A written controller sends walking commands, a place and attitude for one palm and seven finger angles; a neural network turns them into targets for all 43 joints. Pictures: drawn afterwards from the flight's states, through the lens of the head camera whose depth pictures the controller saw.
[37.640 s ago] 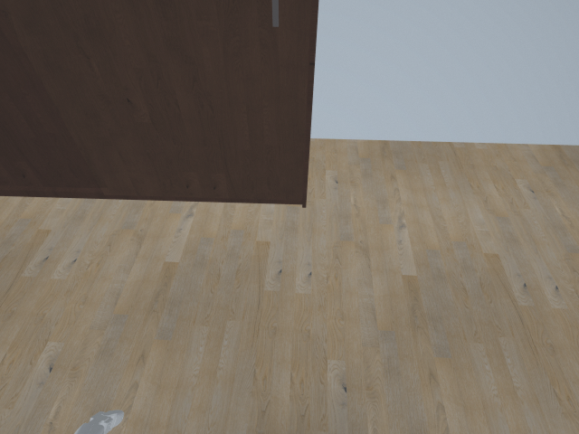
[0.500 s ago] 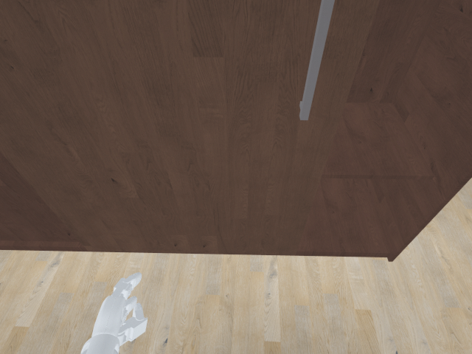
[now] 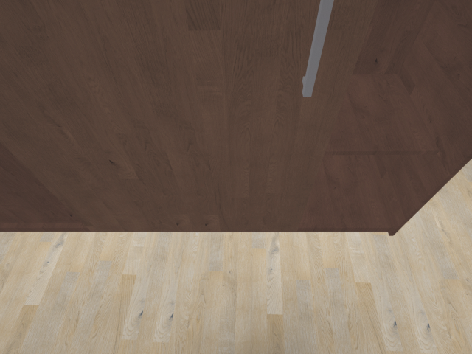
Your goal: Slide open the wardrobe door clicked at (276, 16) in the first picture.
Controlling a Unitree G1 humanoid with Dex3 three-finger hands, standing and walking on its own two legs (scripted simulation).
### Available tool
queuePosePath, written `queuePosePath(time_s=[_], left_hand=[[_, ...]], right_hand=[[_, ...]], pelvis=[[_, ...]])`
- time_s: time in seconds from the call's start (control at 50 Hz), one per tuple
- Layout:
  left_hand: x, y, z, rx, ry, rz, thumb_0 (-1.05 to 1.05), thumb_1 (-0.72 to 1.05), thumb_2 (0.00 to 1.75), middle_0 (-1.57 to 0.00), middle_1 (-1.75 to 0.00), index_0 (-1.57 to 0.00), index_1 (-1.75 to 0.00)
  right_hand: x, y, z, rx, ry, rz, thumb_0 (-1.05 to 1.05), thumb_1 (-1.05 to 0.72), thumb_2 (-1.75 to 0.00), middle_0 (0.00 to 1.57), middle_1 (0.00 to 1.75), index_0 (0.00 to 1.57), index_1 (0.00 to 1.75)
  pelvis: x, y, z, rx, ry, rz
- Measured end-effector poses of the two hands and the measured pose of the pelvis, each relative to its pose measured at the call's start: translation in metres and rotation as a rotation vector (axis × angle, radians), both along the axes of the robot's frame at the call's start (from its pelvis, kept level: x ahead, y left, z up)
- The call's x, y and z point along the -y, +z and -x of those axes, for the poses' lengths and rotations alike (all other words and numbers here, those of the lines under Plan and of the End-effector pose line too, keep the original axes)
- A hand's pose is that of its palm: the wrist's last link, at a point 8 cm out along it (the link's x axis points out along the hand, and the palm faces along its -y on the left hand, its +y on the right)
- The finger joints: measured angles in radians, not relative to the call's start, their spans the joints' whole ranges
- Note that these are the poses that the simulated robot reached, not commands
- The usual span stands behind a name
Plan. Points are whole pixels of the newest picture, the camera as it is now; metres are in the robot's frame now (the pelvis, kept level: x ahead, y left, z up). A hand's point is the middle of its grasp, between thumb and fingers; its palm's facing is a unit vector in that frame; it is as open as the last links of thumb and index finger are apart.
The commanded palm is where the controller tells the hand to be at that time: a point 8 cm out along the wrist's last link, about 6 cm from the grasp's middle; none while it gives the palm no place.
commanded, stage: let the arm hang, fingers relaxed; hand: right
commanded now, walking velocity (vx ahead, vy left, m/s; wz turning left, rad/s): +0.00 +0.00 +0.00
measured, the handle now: (321, 15) +0.64 -0.11 +0.22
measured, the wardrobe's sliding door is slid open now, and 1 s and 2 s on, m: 0.43 0.43 0.43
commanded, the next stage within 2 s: look to check the result in 0.60 s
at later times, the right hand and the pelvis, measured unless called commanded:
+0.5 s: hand out of the picture +0.04 -0.18 -0.18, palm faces -0.04 +0.98 -0.20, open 7.3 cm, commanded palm none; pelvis +0.01 +0.00 +0.00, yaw +1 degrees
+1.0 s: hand out of the picture +0.03 -0.16 -0.18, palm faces -0.03 +0.98 -0.17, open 7.4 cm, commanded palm none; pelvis +0.03 +0.00 +0.00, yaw +1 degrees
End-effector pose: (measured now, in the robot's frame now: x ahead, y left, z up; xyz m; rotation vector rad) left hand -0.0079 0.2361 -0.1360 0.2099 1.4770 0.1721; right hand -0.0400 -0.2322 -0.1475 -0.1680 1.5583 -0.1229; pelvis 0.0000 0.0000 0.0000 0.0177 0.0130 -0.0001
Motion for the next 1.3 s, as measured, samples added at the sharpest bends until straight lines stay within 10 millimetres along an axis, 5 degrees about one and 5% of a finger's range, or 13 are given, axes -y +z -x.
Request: queuePosePath(time_s=[0.1, 0.2, 0.32, 0.46, 0.9, 1.3], left_hand=[[0.016, -0.007, 0.01, -0.017, 0.032, 0.043, 0.01, 0.91, 0.9, -0.2, -0.3, -0.2, -0.3], [0.028, -0.012, 0.005, 0.008, 0.042, 0.072, 0.01, 0.91, 0.9, -0.2, -0.3, -0.2, -0.3], [0.025, -0.011, -0.004, 0.041, 0.046, 0.059, 0.02, 0.93, 0.9, -0.2, -0.3, -0.21, -0.3], [0.018, -0.008, -0.017, 0.078, 0.045, 0.042, 0.01, 0.92, 0.9, -0.2, -0.3, -0.2, -0.3], [0.014, -0.006, -0.035, 0.07, 0.035, 0.037, 0.01, 0.92, 0.9, -0.2, -0.3, -0.2, -0.3], [0.013, -0.007, -0.037, 0.053, 0.041, 0.043, 0.01, 0.92, 0.9, -0.2, -0.3, -0.2, -0.3]], right_hand=[[0.003, 0.005, 0.001, -0.012, 0.005, 0.019, 0.01, -0.93, -0.9, 0.21, 0.3, 0.2, 0.3], [0.0, 0.004, -0.022, 0.048, 0.016, 0.018, 0.01, -0.92, -0.9, 0.2, 0.3, 0.2, 0.3], [-0.009, 0.001, -0.057, 0.146, 0.033, -0.001, 0.01, -0.92, -0.9, 0.2, 0.3, 0.2, 0.3], [-0.005, 0.002, -0.077, 0.184, 0.047, 0.005, 0.01, -0.94, -0.9, 0.2, 0.3, 0.2, 0.3], [-0.015, 0.001, -0.064, 0.113, 0.024, -0.013, 0.01, -0.91, -0.9, 0.2, 0.3, 0.2, 0.3], [-0.018, 0.002, -0.075, 0.124, 0.021, -0.006, 0.01, -0.91, -0.9, 0.2, 0.3, 0.2, 0.3]], pelvis=[[0.002, 0.001, 0.0, 0.0, 0.007, 0.002], [0.004, 0.001, -0.002, 0.0, 0.012, 0.007], [0.005, 0.001, -0.006, 0.006, 0.016, 0.011], [0.004, 0.002, -0.01, 0.007, 0.021, 0.013], [0.002, 0.004, -0.024, 0.011, 0.022, 0.017], [-0.003, 0.004, -0.034, 0.011, 0.02, 0.02]])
